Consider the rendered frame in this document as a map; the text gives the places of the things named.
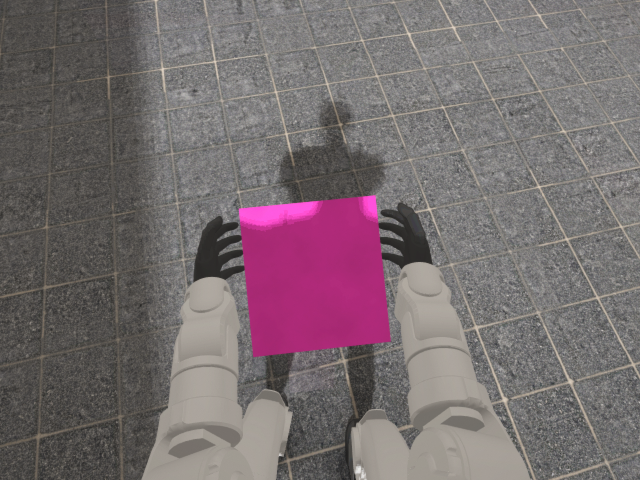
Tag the robot left forearm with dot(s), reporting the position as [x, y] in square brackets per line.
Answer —
[203, 409]

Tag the robot left upper arm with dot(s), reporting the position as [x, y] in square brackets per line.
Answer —
[219, 462]

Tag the left robot hand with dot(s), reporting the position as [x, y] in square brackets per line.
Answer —
[207, 262]

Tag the robot right upper arm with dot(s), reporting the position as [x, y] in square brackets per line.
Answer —
[443, 452]

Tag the right robot hand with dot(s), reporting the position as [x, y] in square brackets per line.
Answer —
[415, 247]

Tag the left robot thigh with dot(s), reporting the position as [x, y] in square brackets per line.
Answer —
[266, 427]

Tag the left robot shin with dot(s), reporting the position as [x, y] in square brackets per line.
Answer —
[269, 395]

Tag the robot right forearm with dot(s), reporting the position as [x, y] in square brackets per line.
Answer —
[444, 387]

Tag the carton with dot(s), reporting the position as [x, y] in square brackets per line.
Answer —
[314, 275]

